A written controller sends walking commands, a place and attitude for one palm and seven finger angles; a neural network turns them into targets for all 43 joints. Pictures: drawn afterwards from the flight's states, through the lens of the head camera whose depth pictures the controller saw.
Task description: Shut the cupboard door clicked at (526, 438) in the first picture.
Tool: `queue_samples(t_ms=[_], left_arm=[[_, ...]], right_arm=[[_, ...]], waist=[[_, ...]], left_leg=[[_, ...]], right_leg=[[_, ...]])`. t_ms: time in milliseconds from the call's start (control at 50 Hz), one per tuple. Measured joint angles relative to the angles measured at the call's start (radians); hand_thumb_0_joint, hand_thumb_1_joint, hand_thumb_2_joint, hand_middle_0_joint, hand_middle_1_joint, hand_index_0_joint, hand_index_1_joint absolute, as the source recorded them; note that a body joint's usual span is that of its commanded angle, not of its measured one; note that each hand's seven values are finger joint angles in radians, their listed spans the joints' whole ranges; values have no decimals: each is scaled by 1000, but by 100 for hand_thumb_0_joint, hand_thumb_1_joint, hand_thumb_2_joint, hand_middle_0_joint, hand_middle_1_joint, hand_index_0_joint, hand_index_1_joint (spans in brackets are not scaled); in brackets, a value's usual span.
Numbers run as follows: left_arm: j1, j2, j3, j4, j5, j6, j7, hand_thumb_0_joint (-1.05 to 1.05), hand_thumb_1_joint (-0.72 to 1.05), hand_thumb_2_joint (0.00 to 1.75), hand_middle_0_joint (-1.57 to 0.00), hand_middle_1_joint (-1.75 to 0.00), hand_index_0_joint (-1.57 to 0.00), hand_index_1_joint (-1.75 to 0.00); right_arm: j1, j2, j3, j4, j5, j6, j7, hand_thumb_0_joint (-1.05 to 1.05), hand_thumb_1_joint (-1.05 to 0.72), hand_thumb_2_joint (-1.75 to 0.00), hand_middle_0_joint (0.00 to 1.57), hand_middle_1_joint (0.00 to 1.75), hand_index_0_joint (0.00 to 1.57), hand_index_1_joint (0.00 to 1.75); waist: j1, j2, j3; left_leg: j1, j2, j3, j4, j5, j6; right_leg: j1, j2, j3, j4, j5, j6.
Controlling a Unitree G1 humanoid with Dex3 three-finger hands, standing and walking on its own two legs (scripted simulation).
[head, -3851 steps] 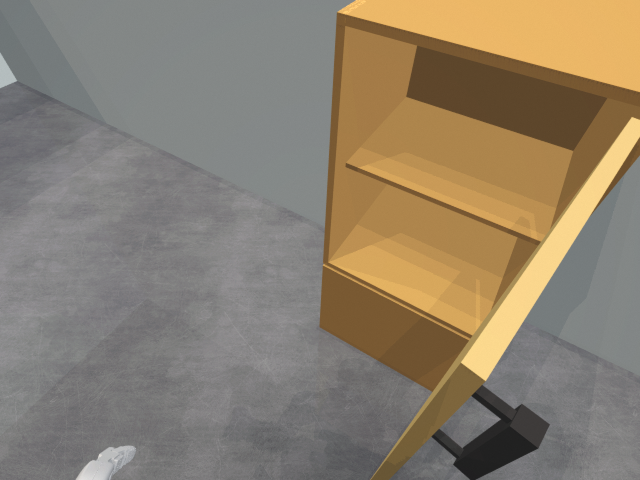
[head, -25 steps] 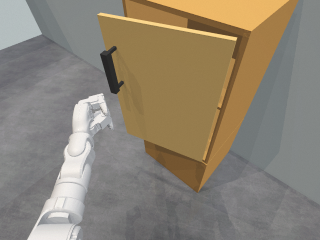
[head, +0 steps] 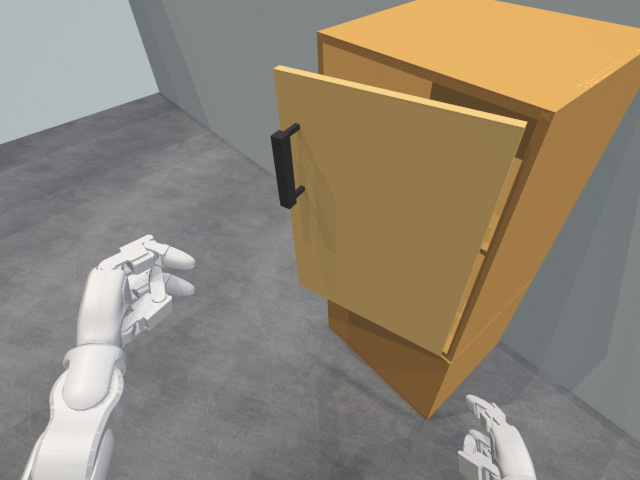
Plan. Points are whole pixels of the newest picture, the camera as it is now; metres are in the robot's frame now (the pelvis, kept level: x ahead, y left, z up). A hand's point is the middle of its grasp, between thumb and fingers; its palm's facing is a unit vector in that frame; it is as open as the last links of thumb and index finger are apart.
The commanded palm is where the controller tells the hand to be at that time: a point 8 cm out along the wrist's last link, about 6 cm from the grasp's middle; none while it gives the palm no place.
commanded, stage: draw the hand back to the body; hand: left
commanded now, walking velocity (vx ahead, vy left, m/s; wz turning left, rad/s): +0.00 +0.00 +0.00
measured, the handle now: (291, 166) +0.65 +0.13 +0.05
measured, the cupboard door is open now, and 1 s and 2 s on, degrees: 16 16 16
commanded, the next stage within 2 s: step back with the hand held close in 0.70 s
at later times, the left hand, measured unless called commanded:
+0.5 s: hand (60, 346) +0.19 +0.27 +0.16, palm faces +0.48 -0.77 -0.42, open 7.1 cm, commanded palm +0.15 +0.30 +0.17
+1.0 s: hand (79, 341) +0.20 +0.26 +0.15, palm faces +0.41 -0.78 -0.46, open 7.4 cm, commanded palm +0.14 +0.30 +0.17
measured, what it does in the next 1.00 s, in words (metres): stands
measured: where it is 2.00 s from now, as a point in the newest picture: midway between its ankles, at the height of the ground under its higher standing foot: outside the picture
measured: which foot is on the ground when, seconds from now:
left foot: down 0.00-1.00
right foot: down 0.00-1.00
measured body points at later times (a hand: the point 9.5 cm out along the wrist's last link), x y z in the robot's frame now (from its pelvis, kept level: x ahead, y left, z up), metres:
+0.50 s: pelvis +0.01 +0.00 +0.00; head -0.01 -0.03 +0.45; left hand +0.16 +0.31 +0.18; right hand +0.20 -0.22 -0.09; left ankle +0.01 +0.09 -0.74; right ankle -0.01 -0.11 -0.74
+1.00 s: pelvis +0.01 +0.00 +0.00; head +0.00 -0.03 +0.45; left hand +0.17 +0.30 +0.18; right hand +0.18 -0.24 -0.10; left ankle +0.01 +0.09 -0.74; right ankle -0.01 -0.11 -0.74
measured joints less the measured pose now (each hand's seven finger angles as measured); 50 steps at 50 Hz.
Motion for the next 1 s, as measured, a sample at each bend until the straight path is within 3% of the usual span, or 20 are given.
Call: queue_samples(t_ms=[120,380,560,760,860,1000], left_arm=[[133,13,52,-125,0,-4,3,2,89,90,-72,-86,-72,-86],[377,81,244,-288,-7,-16,25,2,89,90,-37,-47,-37,-47],[323,29,208,-244,2,-17,40,2,89,90,-24,-33,-24,-33],[340,61,214,-282,-2,-30,33,2,89,90,-22,-31,-22,-31],[339,64,234,-263,-6,-40,26,2,89,90,-22,-30,-22,-30],[382,69,246,-261,4,-91,39,2,89,90,-21,-30,-21,-30]], right_arm=[[13,4,-1,27,-11,-1,7,1,-90,-89,20,30,21,30],[41,-14,-39,46,-14,-42,7,1,-90,-89,20,30,20,30],[20,-24,-46,61,-18,-70,-6,1,-90,-89,20,30,20,30],[26,-6,-37,59,-21,-90,-6,1,-90,-89,20,30,20,30],[28,-8,-41,55,-18,-75,-2,1,-90,-89,20,30,20,30],[23,-33,-66,51,-18,-24,-1,1,-90,-89,20,30,21,30]], waist=[[5,14,-3],[17,19,-21],[27,11,-3],[10,5,-14],[6,14,-11],[-23,22,-28]], left_leg=[[33,-9,3,-37,9,6],[42,-2,0,-28,-7,0],[33,-6,-11,-31,6,-2],[49,11,-2,-28,-4,-13],[35,15,-3,-27,0,-14],[-77,17,-15,46,-21,-8]], right_leg=[[28,-9,4,-27,3,7],[44,-1,2,-35,-4,3],[32,-5,-11,-20,-5,-1],[47,11,-1,-28,-3,-11],[36,15,-1,-32,2,-12],[-52,18,-16,-3,1,-8]])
